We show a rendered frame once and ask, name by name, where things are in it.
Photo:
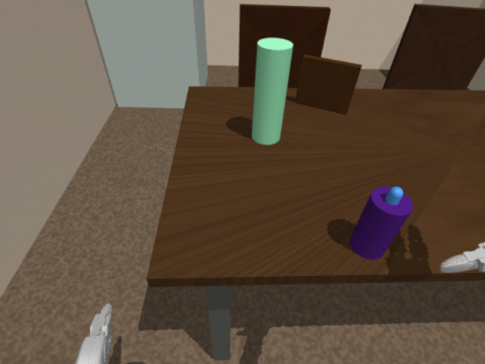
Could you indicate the table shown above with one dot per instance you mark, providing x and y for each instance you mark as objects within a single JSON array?
[{"x": 237, "y": 212}]

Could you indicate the left robot hand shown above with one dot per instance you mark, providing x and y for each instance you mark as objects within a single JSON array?
[{"x": 95, "y": 349}]

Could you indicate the right robot hand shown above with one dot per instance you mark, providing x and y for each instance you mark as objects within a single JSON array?
[{"x": 465, "y": 261}]

